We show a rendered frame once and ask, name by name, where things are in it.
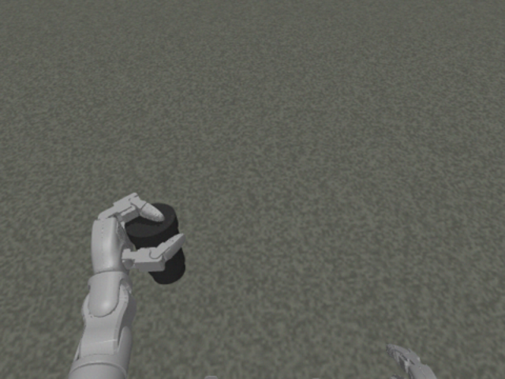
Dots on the left robot arm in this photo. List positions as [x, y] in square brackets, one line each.
[106, 343]

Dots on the cup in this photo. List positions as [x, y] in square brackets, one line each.
[143, 232]

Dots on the left robot hand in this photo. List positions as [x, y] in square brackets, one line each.
[111, 248]

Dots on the right robot hand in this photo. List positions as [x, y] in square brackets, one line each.
[410, 363]

